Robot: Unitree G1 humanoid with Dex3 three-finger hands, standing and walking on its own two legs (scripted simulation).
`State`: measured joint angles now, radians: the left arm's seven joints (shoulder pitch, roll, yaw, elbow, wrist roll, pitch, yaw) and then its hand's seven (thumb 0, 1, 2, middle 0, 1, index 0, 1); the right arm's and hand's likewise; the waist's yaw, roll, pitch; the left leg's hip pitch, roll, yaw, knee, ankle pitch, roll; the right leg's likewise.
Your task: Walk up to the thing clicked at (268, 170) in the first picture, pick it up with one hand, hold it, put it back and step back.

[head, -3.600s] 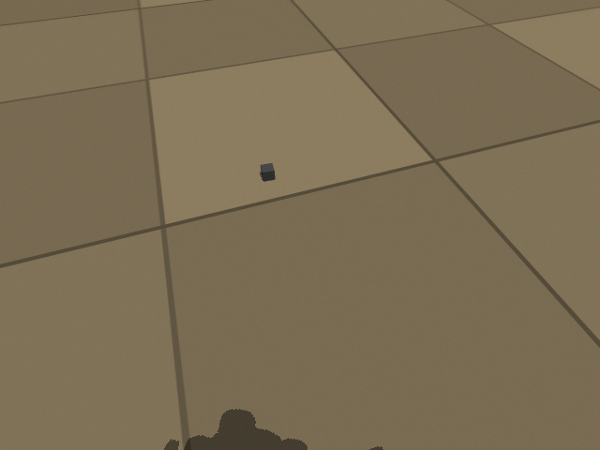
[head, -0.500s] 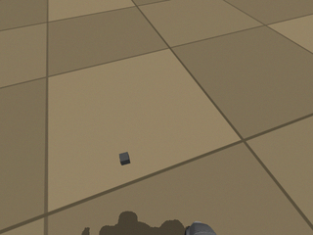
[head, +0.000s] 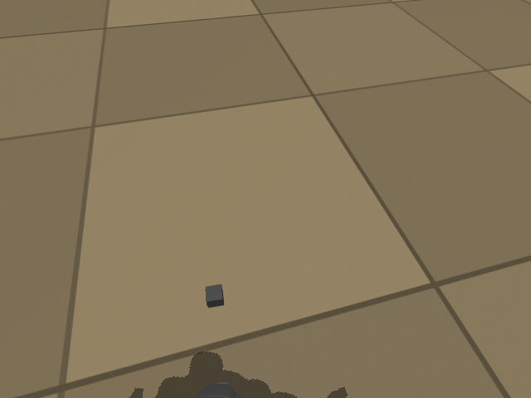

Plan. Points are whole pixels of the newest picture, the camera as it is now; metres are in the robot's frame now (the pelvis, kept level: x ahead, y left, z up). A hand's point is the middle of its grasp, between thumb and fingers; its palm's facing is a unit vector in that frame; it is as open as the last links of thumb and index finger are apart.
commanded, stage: walk up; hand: left
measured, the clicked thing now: (214, 295) +0.55 +0.24 -0.73
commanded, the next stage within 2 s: none
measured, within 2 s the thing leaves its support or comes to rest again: neither
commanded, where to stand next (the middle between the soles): +0.16 +0.01 m, yaw -2 degrees
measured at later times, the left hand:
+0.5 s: hand out of the picture +0.12 +0.27 -0.15, palm faces -0.08 -0.91 -0.40, open 7.3 cm
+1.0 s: hand (134, 371) +0.17 +0.25 -0.14, palm faces -0.08 -0.95 -0.31, open 7.3 cm
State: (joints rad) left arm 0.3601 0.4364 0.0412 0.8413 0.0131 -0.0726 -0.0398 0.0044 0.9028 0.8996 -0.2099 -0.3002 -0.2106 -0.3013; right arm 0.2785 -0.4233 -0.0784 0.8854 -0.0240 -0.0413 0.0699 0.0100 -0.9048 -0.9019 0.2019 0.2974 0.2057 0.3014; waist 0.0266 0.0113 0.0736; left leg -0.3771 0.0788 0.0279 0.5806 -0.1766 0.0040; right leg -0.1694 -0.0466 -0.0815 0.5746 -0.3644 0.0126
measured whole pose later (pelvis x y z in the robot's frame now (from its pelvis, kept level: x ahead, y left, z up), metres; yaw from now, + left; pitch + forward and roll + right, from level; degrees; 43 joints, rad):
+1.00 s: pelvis +0.07 +0.01 +0.02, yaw -3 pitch -2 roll +0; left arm 0.08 0.35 0.00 1.13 0.00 -0.01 -0.02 0.00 0.91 0.90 -0.21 -0.30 -0.21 -0.30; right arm 0.13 -0.37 0.00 1.16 -0.01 -0.02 0.01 0.01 -0.90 -0.90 0.20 0.30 0.21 0.30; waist -0.01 -0.02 0.06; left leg -0.16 0.04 0.09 0.39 -0.19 0.00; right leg -0.20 -0.03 -0.02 0.37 -0.13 0.01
